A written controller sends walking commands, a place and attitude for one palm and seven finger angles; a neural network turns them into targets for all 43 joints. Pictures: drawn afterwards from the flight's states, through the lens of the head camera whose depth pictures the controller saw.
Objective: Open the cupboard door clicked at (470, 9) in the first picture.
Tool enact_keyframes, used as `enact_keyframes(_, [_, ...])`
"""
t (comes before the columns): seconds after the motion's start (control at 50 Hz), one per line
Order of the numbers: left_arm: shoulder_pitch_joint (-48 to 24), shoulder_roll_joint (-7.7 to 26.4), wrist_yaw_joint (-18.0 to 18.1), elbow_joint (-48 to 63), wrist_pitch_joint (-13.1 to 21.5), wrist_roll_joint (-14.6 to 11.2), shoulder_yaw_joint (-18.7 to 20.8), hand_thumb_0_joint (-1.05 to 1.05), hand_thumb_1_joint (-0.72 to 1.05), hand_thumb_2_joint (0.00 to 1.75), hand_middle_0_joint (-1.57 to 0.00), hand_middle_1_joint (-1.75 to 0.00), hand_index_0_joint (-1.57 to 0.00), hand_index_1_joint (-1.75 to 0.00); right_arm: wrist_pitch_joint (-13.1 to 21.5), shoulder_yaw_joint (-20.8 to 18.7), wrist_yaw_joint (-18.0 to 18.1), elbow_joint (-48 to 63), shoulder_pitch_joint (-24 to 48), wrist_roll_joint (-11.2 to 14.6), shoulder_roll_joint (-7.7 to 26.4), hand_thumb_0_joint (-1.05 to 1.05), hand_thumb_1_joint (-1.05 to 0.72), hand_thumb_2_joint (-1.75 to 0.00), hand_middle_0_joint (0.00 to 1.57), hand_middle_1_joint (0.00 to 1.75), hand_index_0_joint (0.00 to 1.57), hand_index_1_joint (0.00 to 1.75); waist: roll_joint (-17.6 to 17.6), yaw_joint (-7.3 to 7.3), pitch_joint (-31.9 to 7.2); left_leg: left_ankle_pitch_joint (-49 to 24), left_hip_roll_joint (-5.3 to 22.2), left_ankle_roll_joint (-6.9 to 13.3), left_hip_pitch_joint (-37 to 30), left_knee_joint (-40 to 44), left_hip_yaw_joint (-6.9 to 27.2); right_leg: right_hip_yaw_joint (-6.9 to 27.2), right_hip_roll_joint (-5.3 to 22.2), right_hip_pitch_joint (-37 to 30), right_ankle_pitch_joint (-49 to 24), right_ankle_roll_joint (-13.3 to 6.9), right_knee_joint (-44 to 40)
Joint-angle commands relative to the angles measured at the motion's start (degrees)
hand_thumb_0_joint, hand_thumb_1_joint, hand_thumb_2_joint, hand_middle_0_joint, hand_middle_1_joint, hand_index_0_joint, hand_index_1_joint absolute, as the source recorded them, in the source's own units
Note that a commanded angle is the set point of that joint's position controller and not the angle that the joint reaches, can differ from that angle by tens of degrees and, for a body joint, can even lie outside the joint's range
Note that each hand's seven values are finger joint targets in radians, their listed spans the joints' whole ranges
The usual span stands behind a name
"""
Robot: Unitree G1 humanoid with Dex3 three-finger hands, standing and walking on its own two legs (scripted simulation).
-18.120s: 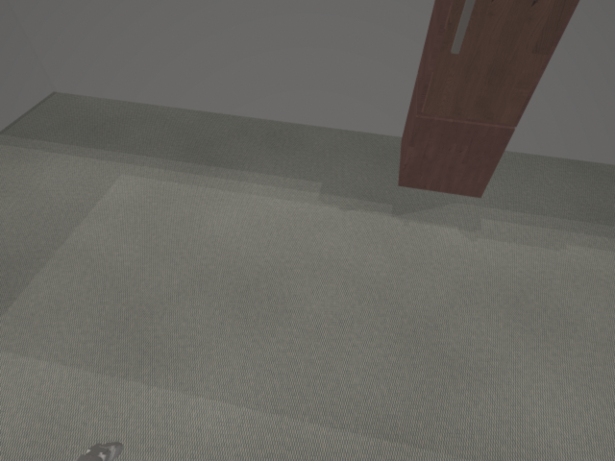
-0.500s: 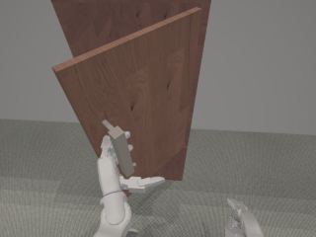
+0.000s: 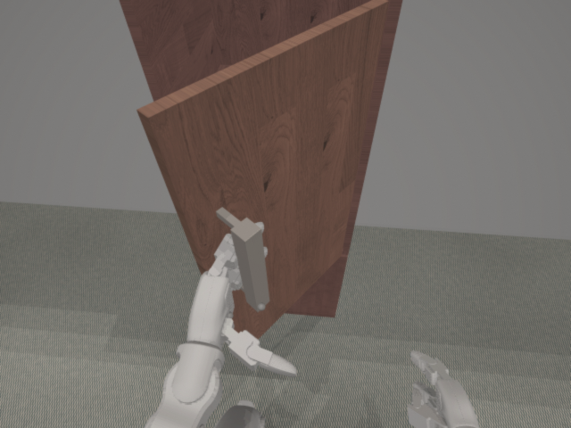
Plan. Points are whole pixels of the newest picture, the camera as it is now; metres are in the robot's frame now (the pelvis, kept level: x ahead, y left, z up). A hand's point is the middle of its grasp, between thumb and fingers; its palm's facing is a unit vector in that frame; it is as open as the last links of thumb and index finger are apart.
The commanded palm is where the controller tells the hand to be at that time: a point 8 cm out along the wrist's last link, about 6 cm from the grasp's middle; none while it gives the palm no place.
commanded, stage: slide the hand sideways off the handle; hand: left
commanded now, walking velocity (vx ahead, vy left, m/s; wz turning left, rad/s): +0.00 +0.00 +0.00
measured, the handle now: (242, 261) +0.32 +0.08 +0.08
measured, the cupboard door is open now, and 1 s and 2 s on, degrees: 52 53 53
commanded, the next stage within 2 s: draw the hand back to the body in 1.04 s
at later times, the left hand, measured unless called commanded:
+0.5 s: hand (248, 332) +0.23 +0.06 +0.08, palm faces -0.13 -0.99 +0.00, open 16.2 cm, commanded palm +0.21 +0.12 +0.08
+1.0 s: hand (196, 373) +0.18 +0.11 +0.07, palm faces -0.05 -1.00 -0.02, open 16.1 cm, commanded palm +0.15 +0.17 +0.08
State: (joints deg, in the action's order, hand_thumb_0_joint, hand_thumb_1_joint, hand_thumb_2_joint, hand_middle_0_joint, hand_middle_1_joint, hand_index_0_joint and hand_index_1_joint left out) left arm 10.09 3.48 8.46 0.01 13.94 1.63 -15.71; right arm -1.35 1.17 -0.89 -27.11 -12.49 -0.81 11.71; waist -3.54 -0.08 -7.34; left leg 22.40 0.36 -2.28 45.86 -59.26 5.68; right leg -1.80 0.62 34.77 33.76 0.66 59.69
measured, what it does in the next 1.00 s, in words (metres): stands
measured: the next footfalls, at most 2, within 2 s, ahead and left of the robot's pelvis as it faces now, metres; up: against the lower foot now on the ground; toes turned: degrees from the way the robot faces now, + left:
none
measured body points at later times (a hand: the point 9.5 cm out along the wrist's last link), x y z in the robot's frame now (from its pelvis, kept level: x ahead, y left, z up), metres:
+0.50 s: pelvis +0.01 +0.00 +0.00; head +0.04 -0.01 +0.45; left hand +0.23 +0.12 +0.08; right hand +0.18 -0.22 -0.07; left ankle +0.07 +0.14 -0.67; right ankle -0.04 -0.13 -0.67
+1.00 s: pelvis +0.01 -0.01 -0.01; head +0.04 -0.03 +0.43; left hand +0.18 +0.17 +0.08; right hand +0.20 -0.25 -0.08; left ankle +0.07 +0.14 -0.67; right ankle -0.03 -0.13 -0.67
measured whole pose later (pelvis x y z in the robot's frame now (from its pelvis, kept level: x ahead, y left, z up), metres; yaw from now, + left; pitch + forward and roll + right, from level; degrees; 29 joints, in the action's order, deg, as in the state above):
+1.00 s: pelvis +0.01 -0.01 -0.01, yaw -1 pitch +11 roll -1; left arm 40.1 9.1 -8.9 19.3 19.3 -11.4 -1.6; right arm 0.0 -1.1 2.0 -20.7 -15.2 1.5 12.2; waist -3.2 0.6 -9.5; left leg 25.8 1.7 -3.3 49.6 -63.9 5.2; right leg -1.0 -0.6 39.2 37.1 -0.2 65.1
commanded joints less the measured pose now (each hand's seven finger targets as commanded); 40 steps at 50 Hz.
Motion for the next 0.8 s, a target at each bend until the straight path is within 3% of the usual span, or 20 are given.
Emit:
enact_keyframes(0.0, [-12.97,-4.24,-7.72,12.77,3.48,-5.47,-1.81,0.00,-0.50,0.30,-0.15,-0.30,-0.15,-0.30,3.98,-1.50,1.70,10.85,5.25,1.15,5.54,0.00,-0.90,-0.90,0.20,0.30,0.20,0.30,5.88,-3.36,-7.31,0.98,-0.63,3.69,-16.40,9.29,-2.64,-1.61,-1.99,6.37,-9.26,-1.75,-13.44])
enact_keyframes(0.04, [-12.24,-5.00,-4.79,12.98,2.41,-5.65,-0.23,0.00,-0.50,0.30,-0.15,-0.30,-0.15,-0.30,4.11,-1.46,1.68,11.12,5.62,1.00,5.44,0.00,-0.90,-0.90,0.20,0.30,0.20,0.30,6.16,-2.46,-7.85,2.16,-0.61,3.32,-16.34,10.19,-2.47,-2.24,-2.11,6.02,-8.00,-1.75,-12.81])
enact_keyframes(0.08, [-10.64,-3.62,-1.94,14.49,2.30,-4.42,1.45,0.00,-0.50,0.30,-0.15,-0.30,-0.15,-0.30,4.12,-1.54,1.31,11.69,5.52,0.62,5.30,0.00,-0.90,-0.90,0.20,0.30,0.20,0.30,5.04,-1.27,-9.59,0.67,-0.66,3.17,-16.75,10.31,-2.62,-2.39,-2.00,5.16,-9.14,-2.06,-11.75])
enact_keyframes(0.18, [-2.01,-1.66,0.05,17.53,3.48,-1.66,2.32,0.00,-0.50,0.30,-0.15,-0.30,-0.15,-0.30,3.22,-1.96,0.18,13.67,4.75,0.09,5.23,0.00,-0.90,-0.90,0.20,0.30,0.20,0.30,5.85,-0.21,-9.82,-1.74,-0.31,3.23,-15.12,9.48,-3.88,-1.95,-2.13,4.58,-10.55,-2.14,-11.00])
enact_keyframes(0.22, [0.06,-1.36,-0.24,18.99,3.79,-1.53,2.10,0.00,-0.50,0.30,-0.15,-0.30,-0.15,-0.30,2.89,-1.89,-0.03,14.27,4.45,0.17,5.19,0.00,-0.90,-0.90,0.20,0.30,0.20,0.30,4.67,-0.38,-8.38,-1.43,-0.28,3.22,-14.70,9.32,-4.21,-1.86,-2.23,5.05,-10.51,-2.17,-11.00])
enact_keyframes(0.26, [3.23,-0.22,-0.70,20.41,4.05,-1.39,2.96,0.00,-0.50,0.30,-0.15,-0.30,-0.15,-0.30,2.71,-2.14,-0.08,14.77,4.10,0.18,5.32,0.00,-0.90,-0.90,0.20,0.30,0.20,0.30,5.72,-0.05,-8.72,-2.29,-0.16,3.27,-14.31,8.97,-4.23,-1.67,-2.43,4.47,-11.16,-2.22,-10.67])
enact_keyframes(0.3, [6.56,-0.61,-1.45,22.80,4.22,-1.81,2.38,0.00,-0.50,0.30,-0.15,-0.30,-0.15,-0.30,2.68,-2.07,-0.14,15.57,3.73,0.36,5.14,0.00,-0.90,-0.90,0.20,0.30,0.20,0.30,3.44,-0.07,-8.60,-2.71,-0.21,3.16,-14.44,8.71,-4.56,-1.77,-2.41,4.89,-11.99,-2.22,-10.16])
enact_keyframes(0.36, [7.08,0.26,-2.21,24.40,4.39,-2.52,2.61,0.00,-0.50,0.30,-0.15,-0.30,-0.15,-0.30,2.92,-2.03,0.27,15.62,3.32,0.45,5.45,0.00,-0.90,-0.90,0.20,0.30,0.20,0.30,5.79,-1.47,-7.31,-2.30,-0.15,3.46,-13.59,7.71,-4.18,-1.53,-2.57,5.74,-12.02,-1.89,-10.33])
enact_keyframes(0.52, [15.91,3.76,-5.76,27.73,5.44,-5.39,7.29,0.00,-0.50,0.30,-0.15,-0.30,-0.15,-0.30,3.85,-2.42,1.08,16.16,1.63,0.64,5.52,0.00,-0.90,-0.90,0.20,0.30,0.20,0.30,5.53,-0.77,-8.71,-6.09,-0.79,3.61,-12.26,5.21,-4.91,-1.13,-2.63,4.63,-18.21,-1.44,-8.98])
enact_keyframes(0.6, [23.39,5.26,-7.97,29.67,5.95,-7.24,10.23,0.00,-0.50,0.30,-0.15,-0.30,-0.15,-0.30,4.01,-2.99,1.20,16.74,1.30,1.05,5.14,0.00,-0.90,-0.90,0.20,0.30,0.20,0.30,4.57,0.40,-10.00,-9.94,-0.91,3.49,-12.59,4.46,-5.53,-1.14,-2.64,2.73,-24.03,-1.25,-7.94])
enact_keyframes(0.64, [23.80,5.39,-9.11,30.51,6.09,-8.03,10.44,0.00,-0.50,0.30,-0.15,-0.30,-0.15,-0.30,4.02,-3.03,1.30,16.85,1.22,1.11,5.15,0.00,-0.90,-0.90,0.20,0.30,0.20,0.30,5.39,-0.21,-9.32,-10.26,-1.12,3.60,-11.89,3.75,-5.53,-0.83,-2.44,2.74,-26.10,-0.82,-7.92])
enact_keyframes(0.78, [29.15,7.12,-13.29,31.17,8.23,-11.00,14.12,0.00,-0.50,0.30,-0.15,-0.30,-0.15,-0.30,4.24,-3.77,2.03,16.74,1.35,1.61,4.97,0.00,-0.90,-0.90,0.20,0.30,0.20,0.30,6.15,-0.21,-8.68,-9.85,-1.38,3.53,-9.42,1.95,-5.32,-0.20,-2.15,3.16,-28.59,0.06,-7.06])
